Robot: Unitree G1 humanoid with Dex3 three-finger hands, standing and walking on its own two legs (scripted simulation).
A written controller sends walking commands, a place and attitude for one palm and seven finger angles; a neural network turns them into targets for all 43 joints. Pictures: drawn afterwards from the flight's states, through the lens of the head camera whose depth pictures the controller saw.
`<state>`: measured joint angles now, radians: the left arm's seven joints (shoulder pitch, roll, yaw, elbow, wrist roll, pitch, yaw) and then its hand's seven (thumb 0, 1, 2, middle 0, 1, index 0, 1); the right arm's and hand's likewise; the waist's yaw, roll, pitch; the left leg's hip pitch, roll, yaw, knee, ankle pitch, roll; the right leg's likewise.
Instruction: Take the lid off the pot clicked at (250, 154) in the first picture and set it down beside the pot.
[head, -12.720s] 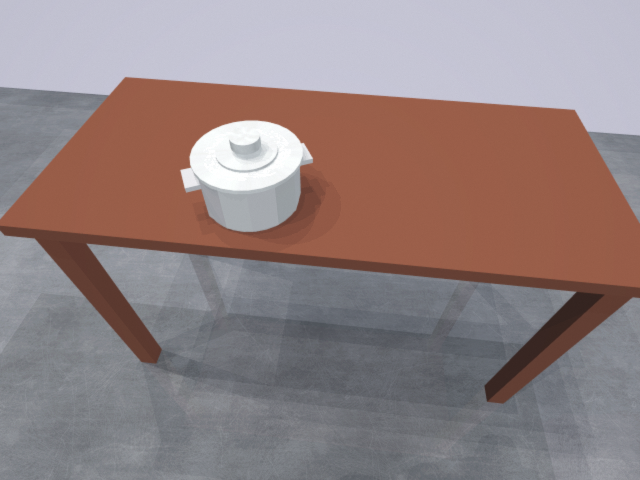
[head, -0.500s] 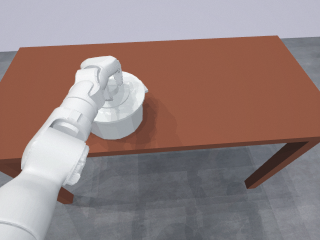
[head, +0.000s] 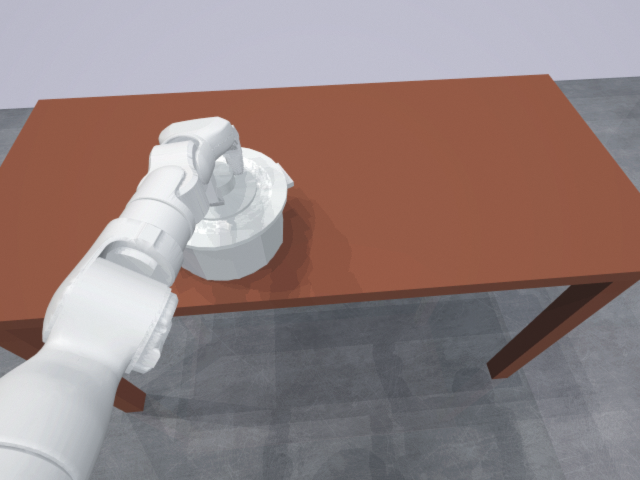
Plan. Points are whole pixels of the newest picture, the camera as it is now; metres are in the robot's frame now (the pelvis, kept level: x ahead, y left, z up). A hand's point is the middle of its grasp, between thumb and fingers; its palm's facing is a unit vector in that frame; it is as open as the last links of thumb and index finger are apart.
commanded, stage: lift the lid straight up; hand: left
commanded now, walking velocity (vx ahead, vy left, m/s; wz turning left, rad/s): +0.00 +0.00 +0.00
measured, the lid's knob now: (215, 179) +0.51 +0.11 +0.07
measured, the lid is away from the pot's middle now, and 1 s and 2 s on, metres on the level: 0.01 0.01 0.00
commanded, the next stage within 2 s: move the lid sideways beside the pot in 1.98 s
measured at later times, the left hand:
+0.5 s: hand (203, 164) +0.49 +0.11 +0.12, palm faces -0.37 -0.07 -0.93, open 8.2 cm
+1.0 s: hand (199, 137) +0.49 +0.10 +0.16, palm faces -0.34 -0.08 -0.94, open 8.2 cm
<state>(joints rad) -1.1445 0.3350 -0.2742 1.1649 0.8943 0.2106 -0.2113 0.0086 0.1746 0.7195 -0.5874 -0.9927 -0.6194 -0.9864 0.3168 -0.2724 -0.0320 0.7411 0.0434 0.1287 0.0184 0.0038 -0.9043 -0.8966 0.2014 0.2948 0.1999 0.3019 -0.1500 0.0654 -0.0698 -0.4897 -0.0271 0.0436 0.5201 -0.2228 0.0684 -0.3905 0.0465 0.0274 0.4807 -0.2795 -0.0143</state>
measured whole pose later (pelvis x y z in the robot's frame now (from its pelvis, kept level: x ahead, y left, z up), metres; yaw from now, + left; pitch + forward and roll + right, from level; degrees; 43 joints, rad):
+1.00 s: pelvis +0.00 +0.00 +0.00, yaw +1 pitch +9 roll -1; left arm -1.26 0.35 -0.29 1.11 0.89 0.26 -0.35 0.01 0.17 0.71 -0.60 -0.98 -0.63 -0.99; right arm 0.31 -0.29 -0.03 0.74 0.04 0.10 0.01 0.00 -0.90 -0.90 0.20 0.29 0.20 0.30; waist -0.13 0.08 -0.05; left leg -0.42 -0.04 0.03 0.47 -0.20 0.07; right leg -0.32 0.04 0.01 0.43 -0.26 -0.02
